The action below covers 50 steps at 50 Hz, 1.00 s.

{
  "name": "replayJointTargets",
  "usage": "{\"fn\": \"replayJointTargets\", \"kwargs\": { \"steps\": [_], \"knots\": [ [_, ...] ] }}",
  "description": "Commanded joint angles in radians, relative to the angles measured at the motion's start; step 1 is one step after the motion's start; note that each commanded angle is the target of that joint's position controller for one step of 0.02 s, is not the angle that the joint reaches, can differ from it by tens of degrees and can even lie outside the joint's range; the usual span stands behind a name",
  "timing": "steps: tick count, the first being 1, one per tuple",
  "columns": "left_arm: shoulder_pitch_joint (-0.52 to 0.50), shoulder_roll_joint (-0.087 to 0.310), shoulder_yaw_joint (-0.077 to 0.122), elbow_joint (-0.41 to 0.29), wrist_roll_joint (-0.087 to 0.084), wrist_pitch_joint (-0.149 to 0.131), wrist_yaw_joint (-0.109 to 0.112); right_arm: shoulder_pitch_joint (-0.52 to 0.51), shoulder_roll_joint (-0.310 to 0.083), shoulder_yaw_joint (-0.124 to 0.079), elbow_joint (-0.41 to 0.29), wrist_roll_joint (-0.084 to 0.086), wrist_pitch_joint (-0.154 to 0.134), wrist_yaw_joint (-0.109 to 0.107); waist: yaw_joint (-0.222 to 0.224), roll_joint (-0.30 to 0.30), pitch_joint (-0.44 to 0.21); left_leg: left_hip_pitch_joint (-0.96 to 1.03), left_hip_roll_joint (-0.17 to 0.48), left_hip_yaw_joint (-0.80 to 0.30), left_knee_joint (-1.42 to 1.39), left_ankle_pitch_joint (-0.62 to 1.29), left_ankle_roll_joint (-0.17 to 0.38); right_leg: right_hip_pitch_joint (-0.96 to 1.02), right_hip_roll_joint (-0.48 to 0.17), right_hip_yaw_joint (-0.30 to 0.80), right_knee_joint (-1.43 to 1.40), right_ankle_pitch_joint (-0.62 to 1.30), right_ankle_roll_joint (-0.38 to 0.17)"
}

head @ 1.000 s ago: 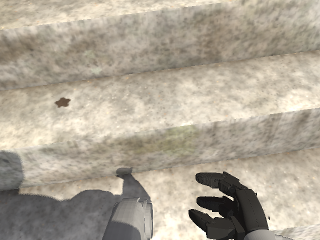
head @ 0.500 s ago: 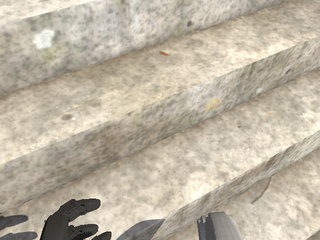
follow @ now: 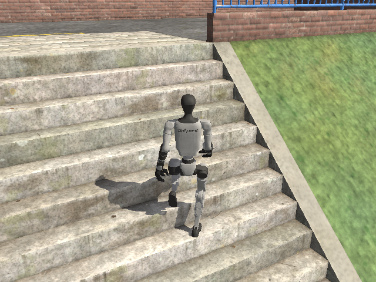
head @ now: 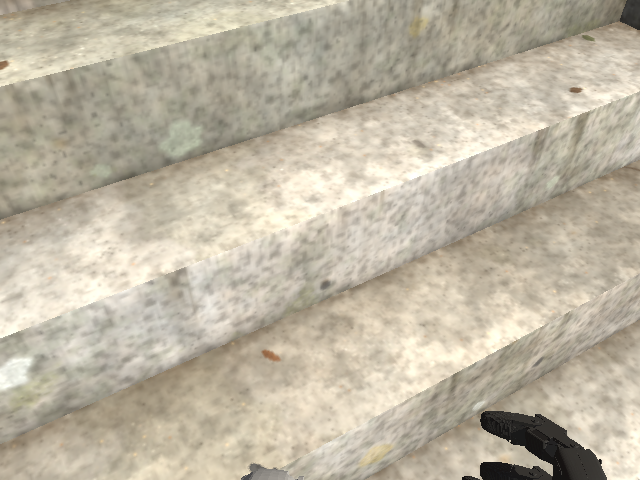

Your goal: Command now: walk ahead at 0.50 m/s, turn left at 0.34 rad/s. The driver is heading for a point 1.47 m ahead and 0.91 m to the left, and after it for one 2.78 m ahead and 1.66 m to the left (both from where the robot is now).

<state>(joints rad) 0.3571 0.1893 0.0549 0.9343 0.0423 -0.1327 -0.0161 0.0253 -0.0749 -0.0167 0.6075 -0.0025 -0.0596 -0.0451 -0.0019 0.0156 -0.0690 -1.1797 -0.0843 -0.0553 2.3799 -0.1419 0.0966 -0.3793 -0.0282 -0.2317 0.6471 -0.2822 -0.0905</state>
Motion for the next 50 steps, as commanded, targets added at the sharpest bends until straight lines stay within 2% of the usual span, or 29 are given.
{"fn": "replayJointTargets", "kwargs": {
  "steps": [1, 4, 7, 8, 12, 13, 14, 16, 17, 18, 19, 20, 21, 22, 24, 27, 31, 33, 34, 38, 40, 43, 44, 45, 46, 47, 48, 49, 50],
  "knots": [
    [0.01, 0.004, -0.02, 0.013, -0.004, -0.027, -0.014, 0.027, 0.066, 0.027, -0.034, 0.0, 0.024, -0.018, -0.076, -0.013, 0.135, -0.296, -0.003, -0.054, 0.278, -0.03, 0.037, 0.027, -0.286, 0.265, -0.389, -0.052, -0.015],
    [-0.002, 0.015, -0.029, 0.018, -0.009, -0.034, -0.002, -0.053, 0.035, 0.027, -0.062, -0.005, 0.047, -0.004, -0.081, 0.014, 0.163, -0.138, 0.007, 0.061, -0.101, 0.131, -0.001, -0.112, -0.189, 0.09, -0.445, -0.035, 0.078],
    [0.165, 0.103, -0.002, 0.072, -0.031, -0.042, 0.052, -0.209, 0.042, 0.035, -0.106, 0.01, 0.077, -0.002, 0.024, -0.136, 0.122, -0.212, 0.054, 0.186, -0.244, -0.009, 0.009, 0.16, -0.253, 0.103, -0.619, 0.061, 0.001],
    [0.188, 0.111, 0.006, 0.082, -0.017, -0.039, 0.068, -0.177, 0.053, 0.034, -0.094, 0.006, 0.081, -0.004, 0.017, -0.176, 0.074, -0.219, 0.086, 0.191, -0.214, -0.052, 0.026, 0.3, -0.272, 0.09, -0.626, 0.151, -0.034],
    [0.281, 0.031, -0.006, 0.102, -0.022, -0.014, 0.095, -0.215, 0.072, 0.049, -0.063, 0.001, 0.076, 0.016, 0.033, -0.102, 0.044, -0.225, 0.144, 0.185, -0.415, -0.262, 0.084, 0.614, -0.295, -0.002, -0.575, 0.516, -0.071],
    [0.251, 0.03, -0.011, 0.088, -0.031, -0.012, 0.095, -0.206, 0.066, 0.055, -0.057, 0.003, 0.077, 0.021, 0.014, -0.098, 0.055, -0.09, 0.147, 0.228, -0.564, -0.3, 0.096, 0.55, -0.284, -0.059, -0.579, 0.704, -0.072],
    [0.115, 0.018, -0.026, 0.041, -0.066, -0.006, 0.096, -0.104, 0.062, 0.062, -0.007, 0.023, 0.082, 0.029, -0.052, -0.089, 0.033, 0.222, 0.1, 0.334, -0.742, -0.349, 0.105, 0.373, -0.243, -0.169, -0.53, 1.194, -0.067],
    [0.138, 0.143, -0.015, 0.009, -0.104, -0.002, 0.098, 0.116, 0.005, 0.049, 0.053, 0.05, 0.079, -0.001, -0.098, -0.269, -0.114, 0.571, -0.034, 0.372, -0.943, -0.58, 0.107, 0.376, -0.316, -0.113, -0.292, 2.017, -0.151],
    [0.188, 0.147, -0.013, -0.009, -0.12, 0.005, 0.084, 0.119, -0.049, 0.034, 0.074, 0.035, 0.062, -0.006, -0.047, -0.3, -0.195, 0.724, -0.085, 0.347, -1.051, -0.552, 0.122, 0.346, -0.3, -0.072, -0.087, 2.14, -0.151],
    [0.216, 0.176, -0.012, -0.036, -0.114, -0.003, 0.068, 0.181, -0.096, 0.018, 0.097, 0.037, 0.061, -0.009, -0.048, -0.286, -0.285, 0.963, -0.08, 0.209, -1.139, -0.49, 0.15, 0.158, -0.264, -0.045, 0.086, 1.916, -0.122],
    [0.132, 0.271, 0.018, -0.085, -0.097, -0.023, 0.034, 0.33, -0.156, -0.013, 0.097, 0.024, 0.084, -0.018, -0.134, -0.231, -0.366, 1.077, -0.052, -0.002, -1.326, -0.529, 0.152, 0.061, -0.267, 0.013, 0.277, 1.488, -0.11],
    [0.006, 0.194, 0.015, -0.172, -0.047, -0.031, -0.005, 0.315, -0.28, -0.064, 0.138, -0.01, 0.115, -0.015, -0.096, 0.093, -0.369, 1.111, 0.026, -0.331, -1.594, -0.641, 0.196, -0.155, -0.112, 0.077, 0.559, 0.451, -0.071],
    [-0.141, 0.101, 0.004, -0.243, -0.01, -0.031, -0.037, 0.206, -0.343, -0.105, 0.089, -0.061, 0.137, -0.024, -0.096, 0.117, -0.362, 1.021, 0.156, -0.8, -1.932, -0.991, 0.229, -0.37, 0.03, 0.303, 1.065, 0.282, -0.018],
    [-0.242, 0.028, -0.009, -0.325, 0.018, -0.007, -0.035, 0.106, -0.307, -0.097, 0.08, -0.067, 0.128, -0.033, -0.07, 0.076, -0.266, 0.858, 0.202, -0.812, -1.989, -0.906, 0.193, -0.465, 0.051, 0.367, 1.359, 0.305, 0.008],
    [-0.201, -0.102, -0.049, -0.374, 0.048, 0.029, -0.012, 0.123, -0.196, -0.065, 0.197, -0.04, 0.076, -0.034, 0.055, -0.049, 0.051, 0.54, 0.183, -0.598, -1.907, -0.703, 0.129, -0.582, 0.03, 0.322, 1.395, 0.336, 0.009],
    [-0.091, -0.122, -0.071, -0.344, 0.021, 0.059, 0.024, 0.099, -0.085, -0.028, 0.25, -0.028, 0.036, 0.001, 0.12, -0.028, 0.131, 0.437, 0.12, -0.353, -1.844, -0.469, 0.105, -0.632, 0.021, 0.287, 1.412, 0.316, 0.012],
    [-0.131, -0.074, -0.072, -0.358, 0.022, 0.061, 0.039, 0.137, -0.176, -0.05, 0.216, -0.013, 0.005, -0.002, 0.088, -0.022, 0.099, 0.506, 0.099, -0.255, -1.835, -0.252, 0.129, -0.648, -0.006, 0.229, 1.158, 0.417, 0.047],
    [-0.184, -0.079, -0.075, -0.368, -0.001, 0.067, 0.042, 0.139, -0.178, -0.056, 0.181, -0.021, 0.019, -0.04, 0.057, 0.049, 0.02, 0.537, 0.111, -0.301, -1.841, -0.221, 0.17, -0.591, 0.009, 0.207, 1.139, 0.422, 0.057],
    [-0.157, -0.045, -0.061, -0.34, 0.002, 0.075, 0.041, 0.116, -0.189, -0.065, 0.146, -0.022, 0.017, -0.043, 0.048, 0.029, -0.01, 0.559, 0.113, -0.294, -1.84, -0.173, 0.154, -0.549, 0.009, 0.183, 1.122, 0.439, 0.059],
    [-0.231, -0.03, -0.048, -0.356, 0.007, 0.089, 0.045, 0.137, -0.214, -0.094, 0.094, -0.023, 0.027, -0.061, -0.006, 0.073, -0.037, 0.786, 0.149, -0.445, -1.891, -0.168, 0.156, -0.555, 0.001, 0.232, 0.915, 0.319, 0.049],
    [-0.225, -0.025, -0.051, -0.343, -0.013, 0.092, 0.034, 0.08, -0.206, -0.098, 0.062, -0.032, 0.045, -0.067, 0.008, 0.103, -0.037, 0.795, 0.155, -0.452, -1.914, -0.174, 0.146, -0.412, 0.005, 0.253, 0.673, 0.228, 0.028],
    [-0.198, -0.01, -0.047, -0.332, -0.084, 0.102, 0.048, 0.145, -0.206, -0.099, 0.065, -0.082, 0.064, -0.072, -0.015, 0.186, 0.004, 0.796, 0.168, -0.43, -1.94, -0.027, 0.128, -0.137, 0.036, 0.186, 0.116, -0.119, -0.003],
    [-0.16, -0.022, -0.048, -0.327, -0.101, 0.095, 0.055, 0.195, -0.206, -0.098, 0.073, -0.076, 0.067, -0.067, 0.0, 0.207, 0.019, 0.838, 0.163, -0.444, -1.91, 0.037, 0.117, -0.061, 0.041, 0.186, -0.091, -0.051, 0.003],
    [-0.163, 0.002, -0.039, -0.318, -0.093, 0.084, 0.067, 0.231, -0.18, -0.096, 0.075, -0.059, 0.063, -0.052, -0.017, 0.15, 0.025, 0.856, 0.128, -0.403, -1.796, 0.057, 0.09, -0.005, 0.028, 0.232, -0.189, -0.005, 0.02],
    [-0.153, 0.067, -0.025, -0.326, -0.048, 0.065, 0.069, 0.248, -0.134, -0.092, 0.062, -0.023, 0.046, -0.028, -0.023, -0.075, -0.016, 0.711, 0.034, -0.253, -1.516, -0.127, 0.021, 0.175, -0.106, 0.365, -0.173, 0.339, 0.01],
    [-0.101, 0.14, -0.003, -0.326, -0.019, 0.064, 0.069, 0.248, -0.145, -0.092, 0.026, 0.019, 0.027, -0.009, -0.003, -0.303, -0.114, 0.442, -0.046, -0.069, -1.298, -0.335, -0.052, 0.415, -0.327, 0.609, -0.178, 0.899, -0.135],
    [-0.088, 0.135, 0.011, -0.364, -0.014, 0.063, 0.078, 0.218, -0.191, -0.097, 0.037, 0.011, 0.009, -0.002, 0.067, -0.273, -0.212, 0.39, -0.023, 0.0, -0.976, -0.425, -0.091, 0.406, -0.44, 0.713, -0.189, 0.954, -0.249],
    [-0.125, 0.1, 0.006, -0.386, -0.004, 0.067, 0.084, 0.138, -0.209, -0.107, 0.033, -0.003, 0.006, 0.002, 0.063, -0.148, -0.201, 0.369, 0.014, -0.009, -0.726, -0.357, -0.117, 0.329, -0.404, 0.66, -0.208, 0.747, -0.262],
    [-0.14, 0.075, -0.001, -0.376, -0.008, 0.074, 0.088, 0.081, -0.168, -0.099, 0.009, -0.033, 0.014, 0.001, 0.042, -0.096, -0.129, 0.343, 0.029, -0.044, -0.526, -0.284, -0.121, 0.258, -0.322, 0.555, -0.201, 0.634, -0.215]
  ]
}}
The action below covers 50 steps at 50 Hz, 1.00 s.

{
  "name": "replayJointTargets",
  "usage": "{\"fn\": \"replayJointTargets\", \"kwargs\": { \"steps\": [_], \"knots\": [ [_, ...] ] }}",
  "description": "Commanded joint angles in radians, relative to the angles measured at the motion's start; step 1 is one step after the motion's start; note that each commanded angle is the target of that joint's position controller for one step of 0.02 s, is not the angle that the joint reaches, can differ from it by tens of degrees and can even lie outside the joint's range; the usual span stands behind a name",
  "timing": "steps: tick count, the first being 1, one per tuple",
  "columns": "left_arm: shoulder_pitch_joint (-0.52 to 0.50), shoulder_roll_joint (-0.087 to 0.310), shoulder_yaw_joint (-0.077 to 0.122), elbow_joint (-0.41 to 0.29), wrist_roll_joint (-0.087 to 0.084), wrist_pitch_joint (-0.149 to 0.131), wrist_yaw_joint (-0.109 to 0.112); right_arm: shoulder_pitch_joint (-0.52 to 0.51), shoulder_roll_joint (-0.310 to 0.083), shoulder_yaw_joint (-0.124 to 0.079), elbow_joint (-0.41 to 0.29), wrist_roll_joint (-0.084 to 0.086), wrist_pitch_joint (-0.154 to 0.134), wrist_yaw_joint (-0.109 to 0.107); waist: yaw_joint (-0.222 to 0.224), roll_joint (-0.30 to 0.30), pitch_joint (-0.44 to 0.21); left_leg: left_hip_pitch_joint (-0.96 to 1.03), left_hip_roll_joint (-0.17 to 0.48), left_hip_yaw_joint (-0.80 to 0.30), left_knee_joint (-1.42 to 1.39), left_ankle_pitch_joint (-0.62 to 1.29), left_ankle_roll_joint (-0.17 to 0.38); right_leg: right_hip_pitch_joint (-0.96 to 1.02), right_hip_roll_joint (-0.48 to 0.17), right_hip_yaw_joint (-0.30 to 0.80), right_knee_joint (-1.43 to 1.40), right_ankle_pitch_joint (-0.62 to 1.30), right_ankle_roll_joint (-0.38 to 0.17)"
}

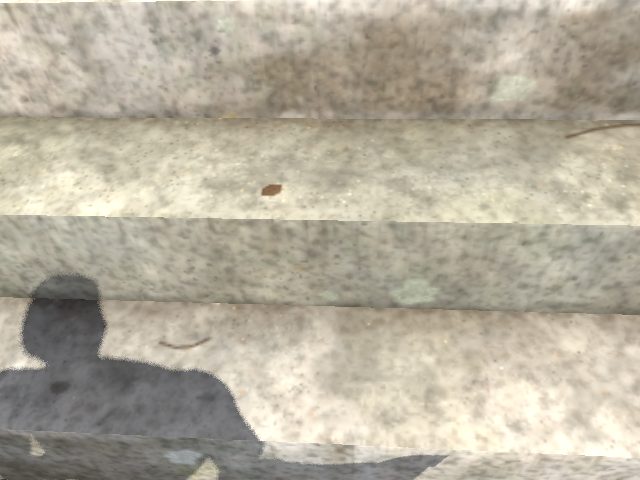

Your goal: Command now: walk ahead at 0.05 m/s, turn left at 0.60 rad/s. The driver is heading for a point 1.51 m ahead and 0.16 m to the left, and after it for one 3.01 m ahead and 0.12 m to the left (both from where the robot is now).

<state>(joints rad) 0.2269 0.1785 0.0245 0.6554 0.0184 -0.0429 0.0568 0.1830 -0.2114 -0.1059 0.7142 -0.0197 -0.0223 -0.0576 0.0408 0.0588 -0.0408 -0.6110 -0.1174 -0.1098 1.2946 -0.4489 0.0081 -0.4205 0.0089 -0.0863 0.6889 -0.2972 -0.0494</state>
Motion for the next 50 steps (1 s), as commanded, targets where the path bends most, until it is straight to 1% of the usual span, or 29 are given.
{"fn": "replayJointTargets", "kwargs": {
  "steps": [1, 2, 5, 9, 12, 15, 17, 21, 22, 23, 24, 25, 27, 28, 30, 35, 37, 39, 40, 41, 42, 43, 44, 45, 46, 47, 48, 49, 50],
  "knots": [
    [-0.009, 0.081, 0.025, -0.073, 0.018, -0.014, 0.03, -0.094, -0.015, 0.003, -0.127, -0.032, -0.01, 0.026, -0.032, -0.055, -0.086, -0.261, 0.074, -0.03, 0.523, 0.118, -0.034, 0.28, -0.301, 0.315, -0.256, 0.478, -0.2],
    [0.018, 0.124, 0.04, -0.04, 0.031, -0.011, 0.039, -0.092, 0.017, 0.025, -0.167, -0.032, 0.009, 0.03, -0.06, -0.083, -0.01, -0.287, 0.073, -0.031, 0.501, 0.203, -0.031, 0.213, -0.263, 0.27, -0.273, 0.292, -0.204],
    [0.002, 0.11, 0.031, -0.053, 0.012, -0.026, 0.04, -0.062, -0.03, 0.028, -0.161, -0.023, 0.033, 0.052, -0.056, -0.061, 0.025, -0.291, 0.069, -0.01, 0.347, 0.253, -0.06, 0.248, -0.258, 0.198, -0.29, 0.285, -0.18],
    [0.036, 0.148, 0.05, -0.047, 0.007, -0.015, 0.043, -0.103, -0.01, 0.038, -0.176, -0.025, 0.054, 0.049, -0.019, -0.214, -0.025, -0.269, 0.114, 0.084, 0.137, 0.197, -0.064, 0.347, -0.297, 0.152, -0.312, 0.271, -0.212],
    [0.017, 0.142, 0.055, -0.05, 0.018, -0.009, 0.027, -0.117, -0.037, 0.037, -0.166, -0.017, 0.053, 0.046, 0.0, -0.223, -0.047, -0.151, 0.138, 0.181, -0.076, 0.146, -0.024, 0.273, -0.283, 0.073, -0.364, -0.066, -0.182],
    [-0.01, 0.209, 0.071, -0.067, 0.032, -0.015, 0.036, -0.147, -0.036, 0.036, -0.201, -0.015, 0.05, 0.061, -0.01, -0.263, -0.059, -0.002, 0.181, 0.189, -0.288, 0.046, 0.044, 0.21, -0.359, 0.099, -0.418, -0.187, -0.166],
    [-0.009, 0.227, 0.078, -0.053, 0.036, -0.015, 0.031, -0.121, -0.044, 0.034, -0.198, -0.028, 0.043, 0.059, -0.009, -0.214, -0.05, 0.045, 0.19, 0.218, -0.333, 0.054, 0.076, 0.195, -0.407, 0.119, -0.431, -0.256, -0.167],
    [0.021, 0.173, 0.063, 0.03, 0.025, 0.019, -0.007, 0.133, -0.054, 0.026, -0.064, -0.01, -0.001, 0.067, -0.075, 0.007, -0.003, 0.433, 0.069, 0.262, -0.792, 0.073, 0.114, 0.041, -0.266, -0.05, -0.112, -0.266, -0.109],
    [-0.025, 0.126, 0.048, 0.028, 0.024, 0.019, -0.021, 0.255, -0.062, 0.019, -0.03, -0.01, -0.017, 0.069, -0.157, 0.092, -0.033, 0.615, 0.17, 0.083, -0.848, 0.098, 0.132, -0.145, -0.205, -0.113, 0.205, -0.171, -0.07],
    [-0.126, 0.061, 0.02, -0.048, -0.006, 0.002, -0.038, 0.335, -0.199, -0.011, -0.035, -0.019, -0.011, 0.048, -0.212, 0.337, -0.07, 0.775, 0.413, -0.432, -1.035, -0.028, 0.255, -0.533, -0.058, -0.116, 0.543, -0.173, 0.01],
    [-0.133, 0.084, 0.036, -0.042, 0.021, -0.004, -0.035, 0.328, -0.218, -0.021, -0.07, -0.014, -0.004, 0.03, -0.223, 0.294, -0.091, 0.661, 0.53, -0.639, -1.188, -0.144, 0.38, -0.582, -0.051, -0.019, 0.986, -0.161, 0.06],
    [-0.244, 0.069, 0.039, -0.081, 0.024, -0.007, -0.027, 0.251, -0.195, -0.009, -0.073, -0.022, -0.012, 0.03, -0.18, 0.225, 0.004, 0.604, 0.534, -0.583, -1.187, -0.194, 0.408, -0.759, -0.062, 0.032, 1.395, -0.117, 0.074],
    [-0.31, -0.003, -0.007, -0.136, 0.026, -0.036, -0.028, 0.246, -0.128, 0.015, -0.025, -0.035, -0.044, 0.04, -0.123, -0.006, 0.075, 0.616, 0.454, -0.332, -1.078, -0.016, 0.294, -0.976, -0.086, 0.087, 1.676, -0.028, 0.028],
    [-0.281, -0.038, -0.021, -0.127, 0.027, -0.04, -0.04, 0.263, -0.07, 0.032, 0.028, -0.033, -0.061, 0.052, -0.091, -0.044, 0.079, 0.588, 0.418, -0.251, -1.035, 0.055, 0.247, -0.996, -0.072, 0.097, 1.748, -0.029, -0.009],
    [-0.261, -0.093, -0.041, -0.124, 0.011, -0.033, -0.051, 0.287, -0.016, 0.052, 0.114, -0.028, -0.079, 0.062, -0.053, -0.067, 0.086, 0.531, 0.404, -0.172, -1.016, 0.107, 0.203, -1.051, -0.012, 0.135, 1.896, -0.037, -0.065],
    [-0.395, -0.091, -0.072, -0.212, -0.015, 0.031, -0.035, 0.231, -0.04, 0.069, 0.177, -0.008, -0.11, 0.064, -0.014, -0.036, 0.181, 0.191, 0.331, 0.044, -1.249, 0.168, 0.157, -0.889, -0.021, -0.017, 1.505, 0.055, -0.066],
    [-0.386, -0.092, -0.089, -0.227, -0.036, 0.042, -0.034, 0.258, -0.056, 0.07, 0.205, 0.03, -0.098, 0.031, -0.016, 0.024, 0.14, 0.192, 0.305, 0.134, -1.441, 0.42, 0.214, -0.587, -0.072, -0.11, 1.104, 0.012, -0.095],
    [-0.184, -0.09, -0.083, -0.111, -0.047, 0.037, -0.035, 0.216, -0.098, 0.068, 0.174, 0.075, -0.092, 0.011, 0.046, 0.017, -0.062, 0.269, 0.319, 0.257, -1.262, 1.438, 0.241, -0.132, 0.013, -0.177, 0.878, -0.13, -0.132],
    [-0.029, -0.049, -0.062, -0.069, -0.056, 0.04, -0.022, 0.24, -0.19, 0.043, 0.172, 0.079, -0.111, 0.006, 0.11, 0.115, -0.197, 0.427, 0.364, 0.242, -1.047, 2.034, 0.269, -0.02, 0.076, -0.175, 0.827, -0.291, -0.117],
    [0.056, 0.001, -0.045, -0.055, -0.05, 0.039, -0.022, 0.244, -0.227, 0.025, 0.174, 0.086, -0.122, 0.019, 0.136, 0.153, -0.286, 0.547, 0.396, 0.208, -0.836, 2.144, 0.262, 0.046, 0.104, -0.132, 0.623, -0.33, -0.12],
    [-0.013, 0.023, -0.031, -0.028, -0.042, 0.015, -0.013, 0.33, -0.144, 0.036, 0.164, 0.091, -0.128, 0.038, 0.039, 0.049, -0.354, 0.414, 0.339, 0.159, -0.639, 1.995, 0.205, 0.228, 0.07, -0.001, 0.502, -0.299, -0.149],
    [0.096, 0.08, -0.001, 0.006, -0.024, 0.024, 0.001, 0.353, -0.162, 0.034, 0.148, 0.072, -0.14, 0.068, 0.055, -0.037, -0.451, 0.318, 0.281, 0.153, -0.425, 1.711, 0.191, 0.305, -0.016, 0.265, 0.328, -0.55, -0.178],
    [0.189, 0.164, 0.038, 0.089, -0.003, 0.053, 0.007, 0.245, -0.112, 0.027, 0.098, 0.022, -0.144, 0.104, 0.071, -0.334, -0.482, 0.119, 0.113, 0.12, -0.054, 0.756, 0.174, 0.339, -0.126, 0.593, 0.101, -0.686, -0.252],
    [0.105, 0.187, 0.061, 0.074, 0.022, 0.081, 0.015, 0.111, -0.03, 0.033, 0.06, -0.032, -0.141, 0.123, 0.081, -0.264, -0.477, -0.019, -0.012, -0.152, 0.4, 0.49, 0.142, 0.255, -0.149, 0.879, -0.175, -0.868, -0.244],
    [-0.078, 0.163, 0.065, 0.053, 0.038, 0.083, 0.02, -0.011, 0.049, 0.046, -0.044, -0.04, -0.114, 0.113, 0.02, -0.164, -0.304, -0.18, -0.027, -0.187, 0.667, 0.48, 0.125, 0.065, -0.206, 0.865, -0.182, -0.874, -0.201],
    [-0.115, 0.084, 0.046, 0.11, 0.029, 0.076, 0.026, -0.044, 0.09, 0.067, -0.092, -0.067, -0.094, 0.11, -0.049, -0.066, -0.076, -0.292, 0.004, -0.142, 0.681, 0.525, 0.131, -0.123, -0.191, 0.765, -0.121, -0.839, -0.153],
    [-0.117, 0.008, 0.026, 0.187, 0.025, 0.061, 0.016, -0.021, 0.134, 0.086, -0.102, -0.07, -0.069, 0.1, -0.119, -0.03, 0.042, -0.354, 0.023, -0.138, 0.654, 0.506, 0.128, -0.246, -0.172, 0.628, -0.064, -0.747, -0.114],
    [-0.123, -0.05, 0.011, 0.225, 0.029, 0.046, 0.004, 0.082, 0.137, 0.095, -0.058, -0.057, -0.046, 0.089, -0.165, -0.014, 0.077, -0.347, 0.019, -0.11, 0.663, 0.466, 0.112, -0.308, -0.146, 0.502, -0.028, -0.674, -0.088],
    [-0.117, -0.037, 0.01, 0.242, 0.029, 0.019, -0.005, 0.112, 0.146, 0.106, -0.056, -0.044, -0.033, 0.084, -0.172, -0.087, 0.096, -0.357, 0.024, -0.049, 0.701, 0.47, 0.098, -0.338, -0.146, 0.415, -0.085, -0.531, -0.089]
  ]
}}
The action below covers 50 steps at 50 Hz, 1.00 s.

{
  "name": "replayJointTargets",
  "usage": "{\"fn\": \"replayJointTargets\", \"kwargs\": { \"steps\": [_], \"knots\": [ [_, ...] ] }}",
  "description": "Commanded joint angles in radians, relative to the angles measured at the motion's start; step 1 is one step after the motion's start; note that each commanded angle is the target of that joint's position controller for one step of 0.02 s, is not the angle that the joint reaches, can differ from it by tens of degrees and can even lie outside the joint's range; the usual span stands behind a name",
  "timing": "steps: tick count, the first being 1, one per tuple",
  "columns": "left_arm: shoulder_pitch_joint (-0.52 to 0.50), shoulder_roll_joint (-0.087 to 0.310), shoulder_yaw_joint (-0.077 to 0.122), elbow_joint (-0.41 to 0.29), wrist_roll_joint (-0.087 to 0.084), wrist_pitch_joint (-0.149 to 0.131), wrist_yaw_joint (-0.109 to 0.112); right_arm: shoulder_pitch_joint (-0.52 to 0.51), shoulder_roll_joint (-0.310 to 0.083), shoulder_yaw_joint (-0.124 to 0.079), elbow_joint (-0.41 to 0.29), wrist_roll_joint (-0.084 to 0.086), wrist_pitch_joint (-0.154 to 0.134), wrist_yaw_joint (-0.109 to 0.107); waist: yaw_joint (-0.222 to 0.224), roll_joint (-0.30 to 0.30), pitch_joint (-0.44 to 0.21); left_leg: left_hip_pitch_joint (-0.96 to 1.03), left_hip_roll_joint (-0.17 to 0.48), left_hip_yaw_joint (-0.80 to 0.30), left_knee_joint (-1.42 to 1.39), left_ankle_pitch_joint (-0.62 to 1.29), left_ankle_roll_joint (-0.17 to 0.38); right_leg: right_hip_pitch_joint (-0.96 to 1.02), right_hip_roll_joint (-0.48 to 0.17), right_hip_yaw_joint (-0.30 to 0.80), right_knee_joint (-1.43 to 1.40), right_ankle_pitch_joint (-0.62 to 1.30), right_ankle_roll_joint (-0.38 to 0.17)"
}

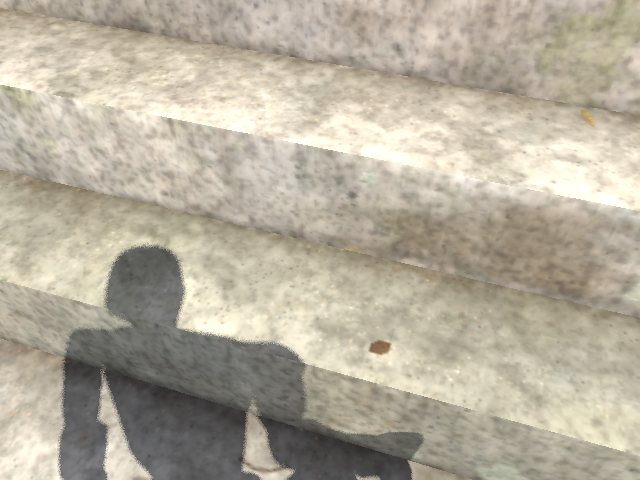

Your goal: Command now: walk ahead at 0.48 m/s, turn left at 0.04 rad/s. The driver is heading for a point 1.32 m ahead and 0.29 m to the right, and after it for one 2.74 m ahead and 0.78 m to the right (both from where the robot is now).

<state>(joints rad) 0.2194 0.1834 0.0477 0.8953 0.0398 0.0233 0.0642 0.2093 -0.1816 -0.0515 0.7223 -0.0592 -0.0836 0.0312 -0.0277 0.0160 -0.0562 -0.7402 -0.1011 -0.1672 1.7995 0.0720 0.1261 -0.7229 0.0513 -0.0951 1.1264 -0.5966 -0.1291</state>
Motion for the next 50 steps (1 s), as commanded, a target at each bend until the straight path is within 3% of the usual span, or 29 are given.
{"fn": "replayJointTargets", "kwargs": {
  "steps": [1, 5, 6, 10, 13, 15, 16, 17, 18, 19, 20, 21, 22, 23, 26, 28, 32, 35, 37, 38, 39, 40, 41, 42, 43, 44, 45, 47, 50],
  "knots": [
    [-0.088, -0.055, -0.017, 0.027, 0.005, -0.066, -0.02, 0.084, 0.115, 0.053, -0.061, 0.009, 0.033, -0.01, -0.109, -0.07, 0.097, -0.262, 0.01, 0.03, 0.249, -0.042, -0.031, -0.027, -0.198, 0.409, -0.554, -0.189, -0.033],
    [-0.019, 0.051, 0.014, 0.051, -0.03, -0.115, -0.02, -0.009, 0.059, 0.044, -0.095, 0.024, 0.048, -0.025, -0.092, -0.05, 0.089, -0.348, 0.116, 0.088, 0.093, -0.014, -0.088, 0.048, -0.232, 0.383, -0.65, -0.156, -0.063],
    [-0.007, 0.08, 0.026, 0.04, -0.023, -0.128, -0.013, -0.039, 0.04, 0.038, -0.11, 0.015, 0.046, -0.026, -0.075, -0.046, 0.062, -0.346, 0.135, 0.113, 0.043, 0.003, -0.089, 0.08, -0.242, 0.405, -0.682, -0.169, -0.08],
    [0.088, 0.128, 0.065, 0.016, -0.021, -0.143, 0.01, -0.058, 0.014, 0.025, -0.08, 0.049, 0.044, -0.018, -0.004, -0.128, -0.023, -0.268, 0.19, 0.226, -0.186, -0.068, -0.072, 0.246, -0.274, 0.411, -0.781, -0.206, -0.116],
    [-0.033, 0.132, 0.065, -0.035, -0.004, -0.122, 0.02, -0.01, 0.008, 0.027, -0.049, 0.08, 0.035, 0.008, -0.074, -0.165, -0.048, 0.133, 0.201, 0.29, -0.631, -0.233, -0.025, 0.117, -0.224, 0.263, -0.798, -0.135, -0.088],
    [-0.049, 0.172, 0.075, -0.042, -0.01, -0.115, 0.023, 0.182, -0.01, 0.016, 0.022, 0.096, 0.052, -0.002, -0.115, -0.171, -0.042, 0.446, 0.16, 0.385, -0.908, -0.447, 0.004, 0.044, -0.226, 0.233, -0.775, -0.196, -0.116],
    [-0.059, 0.152, 0.067, -0.042, -0.009, -0.103, 0.02, 0.29, -0.013, 0.007, 0.074, 0.093, 0.055, -0.009, -0.159, -0.106, -0.009, 0.541, 0.136, 0.412, -1.11, -0.424, 0.014, 0.053, -0.202, 0.217, -0.649, -0.239, -0.121],
    [0.012, 0.084, 0.05, -0.029, 0.014, -0.096, 0.003, 0.35, -0.01, 0.005, 0.137, 0.077, 0.051, -0.016, -0.132, 0.035, 0.042, 0.549, 0.076, 0.445, -1.298, -0.507, -0.007, 0.114, -0.14, 0.148, -0.407, -0.15, -0.128],
    [0.027, 0.007, 0.028, -0.049, 0.013, -0.101, -0.026, 0.365, 0.022, 0.016, 0.164, 0.042, 0.03, -0.012, -0.097, 0.129, 0.031, 0.598, 0.116, 0.336, -1.288, -0.47, -0.029, 0.069, -0.082, 0.067, -0.017, 0.085, -0.102],
    [-0.016, -0.119, -0.008, -0.093, -0.01, -0.13, -0.048, 0.402, 0.05, 0.03, 0.171, 0.02, 0.009, -0.008, -0.089, 0.093, 0.016, 0.657, 0.274, -0.012, -1.259, -0.563, -0.047, -0.181, -0.027, 0.148, 0.405, 0.277, -0.049],
    [0.118, -0.107, 0.002, -0.137, -0.031, -0.151, -0.062, 0.37, -0.082, 0.0, 0.142, -0.006, 0.004, -0.013, -0.003, 0.335, -0.103, 0.805, 0.533, -0.671, -1.683, -0.788, 0.041, -0.43, 0.031, 0.192, 0.743, 0.317, 0.034],
    [-0.007, -0.089, 0.0, -0.184, -0.018, -0.16, -0.047, 0.289, -0.087, -0.01, 0.137, -0.009, -0.016, -0.02, 0.02, 0.23, -0.015, 0.73, 0.621, -0.776, -1.783, -0.979, 0.083, -0.59, -0.025, 0.175, 1.063, 0.428, 0.065],
    [-0.15, -0.072, -0.013, -0.25, 0.008, -0.168, -0.051, 0.213, -0.052, 0.002, 0.135, 0.016, -0.029, -0.028, 0.026, 0.048, 0.083, 0.656, 0.554, -0.535, -1.709, -0.867, 0.08, -0.626, -0.073, 0.148, 1.097, 0.525, 0.079],
    [-0.258, -0.112, -0.041, -0.288, 0.021, -0.162, -0.053, 0.245, -0.034, 0.003, 0.181, 0.022, -0.045, -0.03, 0.008, 0.0, 0.13, 0.587, 0.495, -0.373, -1.634, -0.69, 0.092, -0.66, -0.082, 0.141, 1.227, 0.497, 0.064],
    [-0.233, -0.108, -0.043, -0.279, -0.007, -0.103, -0.053, 0.333, 0.051, 0.023, 0.272, 0.024, -0.082, -0.028, 0.002, -0.037, 0.115, 0.568, 0.397, -0.119, -1.536, -0.397, 0.064, -0.639, -0.078, 0.17, 1.325, 0.441, -0.007],
    [-0.213, -0.131, -0.054, -0.279, -0.022, -0.076, -0.042, 0.377, 0.023, 0.019, 0.298, 0.02, -0.09, -0.03, 0.025, -0.07, 0.119, 0.608, 0.394, -0.06, -1.535, -0.383, 0.051, -0.706, -0.077, 0.167, 1.337, 0.396, -0.025],
    [-0.383, -0.165, -0.085, -0.358, -0.032, -0.049, -0.037, 0.383, 0.022, 0.031, 0.312, 0.034, -0.085, -0.026, 0.03, -0.051, 0.179, 0.518, 0.353, 0.08, -1.638, -0.321, 0.013, -0.732, -0.096, 0.069, 1.185, 0.367, -0.034],
    [-0.506, -0.173, -0.101, -0.423, -0.04, -0.033, -0.045, 0.434, 0.0, 0.027, 0.335, 0.044, -0.063, -0.077, -0.015, 0.085, 0.154, 0.566, 0.332, 0.133, -1.792, -0.127, 0.039, -0.603, -0.152, -0.036, 0.885, 0.338, -0.03],
    [-0.403, -0.186, -0.124, -0.364, -0.085, -0.038, -0.036, 0.353, -0.007, 0.031, 0.306, 0.08, -0.047, -0.09, 0.022, 0.113, 0.106, 0.507, 0.281, 0.31, -1.799, 0.533, 0.064, -0.145, -0.112, -0.105, 0.395, 0.176, -0.07],
    [-0.266, -0.159, -0.11, -0.285, -0.097, -0.04, -0.036, 0.334, -0.031, 0.034, 0.284, 0.094, -0.046, -0.093, 0.062, 0.112, -0.047, 0.558, 0.298, 0.337, -1.649, 1.198, 0.101, 0.058, -0.002, -0.207, 0.363, 0.066, -0.062],
    [-0.097, -0.121, -0.09, -0.234, -0.087, -0.037, -0.029, 0.371, -0.11, 0.02, 0.28, 0.103, -0.065, -0.087, 0.117, 0.206, -0.163, 0.649, 0.351, 0.318, -1.465, 1.582, 0.126, 0.195, 0.039, -0.222, 0.326, 0.025, -0.066],
    [0.011, -0.056, -0.07, -0.231, -0.081, -0.04, -0.024, 0.35, -0.176, -0.006, 0.274, 0.13, -0.075, -0.072, 0.176, 0.291, -0.25, 0.714, 0.374, 0.314, -1.263, 1.644, 0.135, 0.317, 0.068, -0.149, 0.117, -0.03, -0.07],
    [-0.038, -0.008, -0.052, -0.183, -0.078, -0.068, -0.017, 0.453, -0.094, 0.002, 0.244, 0.135, -0.078, -0.048, 0.054, 0.092, -0.345, 0.371, 0.31, 0.217, -1.036, 1.416, 0.071, 0.657, -0.019, 0.084, 0.059, -0.028, -0.138],
    [0.154, 0.063, -0.019, -0.161, -0.048, -0.041, -0.007, 0.403, -0.182, -0.013, 0.219, 0.107, -0.103, -0.007, 0.164, 0.008, -0.474, 0.387, 0.247, 0.21, -0.804, 1.045, 0.076, 0.66, -0.099, 0.357, -0.178, -0.274, -0.134],
    [0.194, 0.147, 0.023, -0.062, -0.022, -0.012, -0.014, 0.236, -0.108, -0.022, 0.168, 0.05, -0.111, 0.033, 0.152, -0.262, -0.436, 0.203, 0.062, 0.156, -0.427, 0.053, 0.046, 0.636, -0.17, 0.62, -0.411, -0.344, -0.193],
    [0.064, 0.169, 0.045, -0.107, 0.012, 0.011, 0.002, 0.11, -0.03, -0.022, 0.094, 0.023, -0.094, 0.036, 0.145, -0.159, -0.413, 0.018, -0.028, -0.103, 0.004, -0.078, 0.015, 0.548, -0.26, 0.898, -0.664, -0.558, -0.163],
    [-0.052, 0.119, 0.043, -0.081, 0.015, 0.012, 0.011, -0.031, 0.039, -0.004, 0.0, 0.0, -0.06, 0.021, 0.088, -0.036, -0.201, -0.14, -0.006, -0.087, 0.158, -0.011, 0.021, 0.354, -0.286, 0.835, -0.605, -0.583, -0.113],
    [-0.085, -0.023, 0.0, 0.035, 0.009, -0.031, 0.006, -0.027, 0.15, 0.042, -0.073, -0.021, -0.013, 0.004, -0.06, -0.035, 0.095, -0.257, 0.029, -0.019, 0.173, -0.029, 0.019, 0.026, -0.249, 0.565, -0.565, -0.341, -0.027],
    [-0.072, -0.083, -0.019, 0.106, 0.002, -0.081, -0.021, 0.089, 0.15, 0.058, -0.036, 0.027, 0.019, -0.01, -0.118, -0.055, 0.105, -0.338, 0.022, 0.01, 0.28, -0.035, -0.017, -0.01, -0.238, 0.377, -0.6, -0.153, -0.022]
  ]
}}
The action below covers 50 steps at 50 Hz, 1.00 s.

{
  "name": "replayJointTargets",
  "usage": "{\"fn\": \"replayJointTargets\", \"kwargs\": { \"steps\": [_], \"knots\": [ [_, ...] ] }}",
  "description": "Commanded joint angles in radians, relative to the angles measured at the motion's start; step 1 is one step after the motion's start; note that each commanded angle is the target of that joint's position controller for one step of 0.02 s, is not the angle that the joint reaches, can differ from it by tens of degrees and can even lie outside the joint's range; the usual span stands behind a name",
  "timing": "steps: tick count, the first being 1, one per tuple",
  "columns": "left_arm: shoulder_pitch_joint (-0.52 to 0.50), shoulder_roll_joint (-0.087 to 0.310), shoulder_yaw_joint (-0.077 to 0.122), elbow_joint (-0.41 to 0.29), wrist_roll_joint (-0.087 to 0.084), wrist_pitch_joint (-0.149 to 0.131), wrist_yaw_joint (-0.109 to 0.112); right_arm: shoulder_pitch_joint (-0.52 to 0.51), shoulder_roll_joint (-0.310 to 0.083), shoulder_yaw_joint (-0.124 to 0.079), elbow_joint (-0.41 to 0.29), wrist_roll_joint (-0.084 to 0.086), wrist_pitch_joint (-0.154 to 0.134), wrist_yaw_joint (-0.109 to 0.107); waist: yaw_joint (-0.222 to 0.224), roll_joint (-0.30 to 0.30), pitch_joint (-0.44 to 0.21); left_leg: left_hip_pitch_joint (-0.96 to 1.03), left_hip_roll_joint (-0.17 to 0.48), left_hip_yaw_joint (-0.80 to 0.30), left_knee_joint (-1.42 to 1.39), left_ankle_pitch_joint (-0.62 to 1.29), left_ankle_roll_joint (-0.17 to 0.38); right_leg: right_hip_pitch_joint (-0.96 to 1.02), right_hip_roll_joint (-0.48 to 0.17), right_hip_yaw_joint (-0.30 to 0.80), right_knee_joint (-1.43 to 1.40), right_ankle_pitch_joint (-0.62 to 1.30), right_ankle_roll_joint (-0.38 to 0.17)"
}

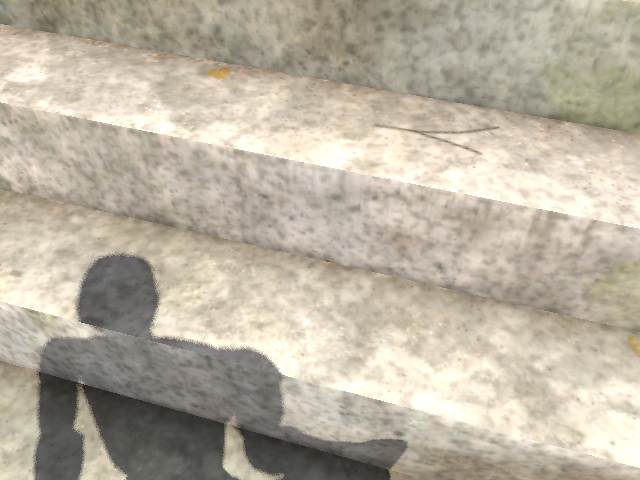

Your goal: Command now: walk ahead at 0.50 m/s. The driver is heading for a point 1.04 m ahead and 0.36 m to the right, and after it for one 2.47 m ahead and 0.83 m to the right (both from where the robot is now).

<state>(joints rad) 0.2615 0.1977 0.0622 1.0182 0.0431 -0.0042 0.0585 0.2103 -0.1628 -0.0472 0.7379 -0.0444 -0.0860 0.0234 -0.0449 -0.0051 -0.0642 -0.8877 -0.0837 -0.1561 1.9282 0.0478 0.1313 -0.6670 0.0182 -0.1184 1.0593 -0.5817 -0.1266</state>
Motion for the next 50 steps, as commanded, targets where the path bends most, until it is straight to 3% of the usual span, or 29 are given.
{"fn": "replayJointTargets", "kwargs": {
  "steps": [1, 4, 6, 9, 13, 15, 16, 17, 18, 19, 20, 21, 23, 24, 27, 30, 32, 34, 35, 36, 37, 38, 39, 40, 41, 43, 44, 47, 50],
  "knots": [
    [-0.087, -0.052, -0.025, -0.004, -0.011, -0.067, -0.02, 0.077, 0.119, 0.054, -0.058, 0.019, 0.025, -0.012, -0.1, -0.032, 0.117, -0.226, 0.024, 0.021, 0.104, -0.018, -0.039, -0.038, -0.206, 0.35, -0.558, -0.129, -0.032],
    [-0.102, 0.046, -0.001, -0.04, -0.025, -0.104, -0.016, 0.024, 0.029, 0.036, -0.088, 0.017, 0.036, -0.02, -0.109, -0.015, 0.094, -0.162, 0.087, 0.105, -0.106, 0.03, -0.078, -0.065, -0.215, 0.295, -0.643, -0.122, -0.06],
    [-0.054, 0.09, 0.02, -0.045, -0.026, -0.125, -0.002, 0.0, 0.006, 0.025, -0.075, 0.038, 0.044, -0.021, -0.078, -0.076, 0.033, -0.133, 0.141, 0.168, -0.156, 0.02, -0.076, 0.031, -0.245, 0.312, -0.686, -0.151, -0.094],
    [0.004, 0.082, 0.035, -0.057, -0.018, -0.124, 0.004, -0.021, -0.011, 0.011, -0.046, 0.039, 0.041, -0.013, -0.025, -0.105, -0.01, -0.123, 0.197, 0.198, -0.254, -0.032, -0.061, 0.222, -0.253, 0.322, -0.7, -0.114, -0.1],
    [-0.085, 0.158, 0.06, -0.119, 0.0, -0.114, 0.024, 0.071, -0.023, 0.014, -0.011, 0.064, 0.047, 0.012, -0.08, -0.14, -0.03, 0.436, 0.194, 0.32, -0.963, -0.377, -0.011, 0.115, -0.217, 0.177, -0.745, -0.081, -0.069],
    [-0.045, 0.142, 0.058, -0.116, 0.008, -0.094, 0.014, 0.251, -0.034, -0.004, 0.072, 0.059, 0.05, 0.005, -0.124, -0.049, 0.025, 0.639, 0.132, 0.399, -1.301, -0.382, -0.004, 0.118, -0.191, 0.199, -0.518, -0.164, -0.099],
    [-0.021, 0.058, 0.036, -0.121, 0.029, -0.087, -0.007, 0.326, -0.031, -0.006, 0.133, 0.038, 0.038, 0.005, -0.116, 0.08, 0.064, 0.668, 0.098, 0.368, -1.44, -0.451, -0.024, 0.145, -0.123, 0.144, -0.204, 0.011, -0.107],
    [-0.035, -0.051, 0.006, -0.16, 0.013, -0.097, -0.037, 0.367, -0.001, 0.006, 0.157, 0.01, 0.012, 0.012, -0.091, 0.154, 0.037, 0.757, 0.143, 0.246, -1.353, -0.439, -0.06, -0.01, -0.065, 0.086, 0.202, 0.213, -0.081],
    [-0.03, -0.21, -0.034, -0.209, -0.033, -0.136, -0.042, 0.367, 0.002, 0.025, 0.152, 0.01, -0.008, 0.008, -0.05, 0.185, 0.031, 0.783, 0.34, -0.114, -1.364, -0.218, -0.125, -0.272, 0.003, 0.219, 0.625, 0.328, -0.027],
    [0.15, -0.147, -0.01, -0.253, -0.038, -0.135, -0.04, 0.362, -0.148, -0.018, 0.113, -0.022, -0.01, 0.002, 0.023, 0.457, -0.198, 0.906, 0.592, -0.75, -1.835, -0.542, -0.037, -0.392, 0.052, 0.223, 0.928, 0.336, 0.062],
    [-0.076, -0.116, -0.012, -0.313, -0.025, -0.132, -0.028, 0.227, -0.132, -0.018, 0.125, -0.014, -0.024, -0.003, 0.048, 0.251, 0.007, 0.815, 0.625, -0.699, -1.882, -0.806, -0.009, -0.596, -0.015, 0.164, 1.199, 0.464, 0.086],
    [-0.239, -0.08, -0.023, -0.384, -0.005, -0.131, -0.031, 0.187, -0.088, -0.006, 0.128, 0.015, -0.042, -0.014, 0.011, 0.108, 0.111, 0.757, 0.554, -0.488, -1.822, -0.75, -0.006, -0.664, -0.037, 0.167, 1.247, 0.534, 0.082],
    [-0.341, -0.108, -0.04, -0.431, -0.004, -0.098, -0.04, 0.288, -0.021, 0.005, 0.229, 0.012, -0.077, -0.031, -0.014, -0.006, 0.152, 0.715, 0.466, -0.174, -1.698, -0.459, 0.011, -0.713, -0.025, 0.246, 1.381, 0.46, 0.018],
    [-0.331, -0.112, -0.041, -0.444, -0.017, -0.078, -0.045, 0.314, 0.011, 0.013, 0.246, -0.002, -0.087, -0.031, 0.005, 0.005, 0.155, 0.725, 0.476, -0.117, -1.7, -0.35, 0.008, -0.714, -0.018, 0.274, 1.432, 0.437, -0.008],
    [-0.282, -0.122, -0.043, -0.453, -0.028, -0.041, -0.038, 0.32, -0.018, 0.006, 0.261, 0.005, -0.107, -0.031, 0.067, -0.067, 0.128, 0.762, 0.436, 0.094, -1.714, -0.267, -0.04, -0.73, 0.006, 0.275, 1.355, 0.371, -0.051],
    [-0.427, -0.139, -0.055, -0.5, -0.031, -0.019, -0.021, 0.319, -0.032, 0.011, 0.26, -0.004, -0.086, -0.041, 0.054, -0.034, 0.175, 0.69, 0.358, 0.288, -1.792, -0.14, -0.075, -0.71, 0.025, 0.143, 1.187, 0.367, -0.053],
    [-0.51, -0.136, -0.072, -0.547, -0.051, -0.006, -0.017, 0.358, -0.028, 0.011, 0.286, 0.023, -0.067, -0.052, 0.053, 0.027, 0.19, 0.625, 0.292, 0.385, -1.882, 0.0, -0.095, -0.567, -0.002, 0.025, 0.847, 0.362, -0.051],
    [-0.452, -0.154, -0.105, -0.533, -0.083, 0.006, -0.023, 0.354, -0.088, 0.006, 0.28, 0.052, -0.051, -0.079, 0.057, 0.128, 0.11, 0.719, 0.291, 0.478, -1.987, 0.384, -0.02, -0.364, -0.036, -0.125, 0.535, 0.158, -0.072],
    [-0.371, -0.14, -0.11, -0.493, -0.096, 0.007, -0.016, 0.317, -0.097, 0.013, 0.259, 0.086, -0.051, -0.094, 0.096, 0.145, 0.039, 0.736, 0.294, 0.504, -1.87, 1.012, 0.018, -0.131, 0.017, -0.162, 0.379, 0.097, -0.076],
    [-0.23, -0.113, -0.092, -0.43, -0.09, 0.017, -0.013, 0.346, -0.139, 0.008, 0.247, 0.11, -0.05, -0.113, 0.114, 0.189, -0.093, 0.846, 0.364, 0.478, -1.7, 1.661, 0.05, -0.007, 0.123, -0.255, 0.395, -0.058, -0.077],
    [-0.034, -0.069, -0.077, -0.384, -0.058, 0.011, -0.012, 0.295, -0.227, -0.012, 0.214, 0.13, -0.055, -0.099, 0.184, 0.267, -0.226, 0.932, 0.424, 0.459, -1.436, 1.924, 0.079, 0.114, 0.13, -0.195, 0.329, -0.064, -0.109],
    [0.061, -0.003, -0.056, -0.364, -0.028, -0.003, -0.024, 0.251, -0.29, -0.03, 0.149, 0.137, -0.056, -0.066, 0.211, 0.256, -0.346, 0.929, 0.424, 0.432, -1.191, 1.817, 0.102, 0.272, 0.17, -0.055, 0.137, -0.062, -0.112],
    [0.093, 0.102, -0.011, -0.347, -0.011, 0.013, -0.017, 0.168, -0.313, -0.049, 0.056, 0.108, -0.066, -0.028, 0.227, 0.118, -0.373, 0.658, 0.357, 0.367, -0.941, 1.447, 0.051, 0.452, 0.087, 0.284, -0.061, -0.117, -0.155],
    [0.043, 0.215, 0.039, -0.344, -0.031, 0.042, 0.005, 0.006, -0.237, -0.047, -0.039, 0.057, -0.072, 0.024, 0.204, -0.227, -0.323, 0.301, 0.081, 0.332, -0.517, 0.219, 0.003, 0.477, -0.077, 0.889, -0.529, -0.44, -0.247],
    [-0.053, 0.2, 0.058, -0.365, -0.025, 0.052, 0.004, -0.094, -0.114, -0.028, -0.093, -0.018, -0.078, 0.06, 0.175, -0.074, -0.275, 0.092, 0.019, 0.073, -0.019, -0.052, -0.024, 0.435, -0.129, 1.093, -0.718, -0.477, -0.256],
    [-0.068, 0.094, 0.028, -0.258, -0.01, 0.015, 0.011, -0.144, 0.074, 0.036, -0.197, -0.044, -0.061, 0.047, 0.067, 0.092, 0.051, -0.139, 0.046, 0.048, 0.199, -0.011, -0.036, 0.187, -0.151, 0.927, -0.651, -0.261, -0.182],
    [-0.047, 0.017, 0.011, -0.194, 0.004, -0.03, 0.003, -0.142, 0.13, 0.068, -0.241, -0.054, -0.068, 0.026, 0.017, 0.072, 0.097, -0.199, 0.061, 0.046, 0.276, -0.007, -0.013, 0.136, -0.107, 0.834, -0.625, -0.124, -0.16],
    [-0.027, -0.014, 0.001, -0.118, -0.016, -0.081, -0.041, -0.034, 0.123, 0.088, -0.202, -0.045, -0.028, -0.017, -0.047, 0.073, 0.125, -0.283, 0.094, 0.071, 0.241, -0.046, -0.018, 0.15, -0.041, 0.538, -0.603, 0.168, -0.103],
    [0.126, -0.008, -0.011, -0.07, -0.021, -0.105, -0.054, -0.214, 0.13, 0.11, -0.253, -0.012, -0.006, -0.039, 0.037, 0.007, 0.152, -0.477, 0.119, 0.171, 0.395, -0.17, -0.037, 0.233, -0.091, 0.525, -0.684, 0.288, -0.14]
  ]
}}
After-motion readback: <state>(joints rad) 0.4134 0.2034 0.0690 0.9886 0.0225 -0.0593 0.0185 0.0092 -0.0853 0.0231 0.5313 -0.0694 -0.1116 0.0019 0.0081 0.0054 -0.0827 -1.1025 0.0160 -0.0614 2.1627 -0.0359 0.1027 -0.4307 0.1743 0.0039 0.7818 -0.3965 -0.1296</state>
